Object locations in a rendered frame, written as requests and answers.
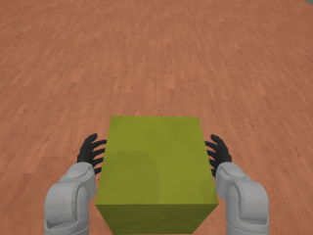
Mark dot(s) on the robot right forearm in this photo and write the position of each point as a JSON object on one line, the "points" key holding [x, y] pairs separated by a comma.
{"points": [[247, 202]]}

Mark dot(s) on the robot left hand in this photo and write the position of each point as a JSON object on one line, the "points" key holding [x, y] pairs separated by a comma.
{"points": [[87, 155]]}

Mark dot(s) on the robot left forearm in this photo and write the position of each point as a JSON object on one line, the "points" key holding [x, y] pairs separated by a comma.
{"points": [[66, 205]]}

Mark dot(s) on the robot right hand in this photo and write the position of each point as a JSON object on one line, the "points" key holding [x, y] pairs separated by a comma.
{"points": [[221, 155]]}

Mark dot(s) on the carton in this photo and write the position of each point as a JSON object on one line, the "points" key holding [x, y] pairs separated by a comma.
{"points": [[156, 177]]}

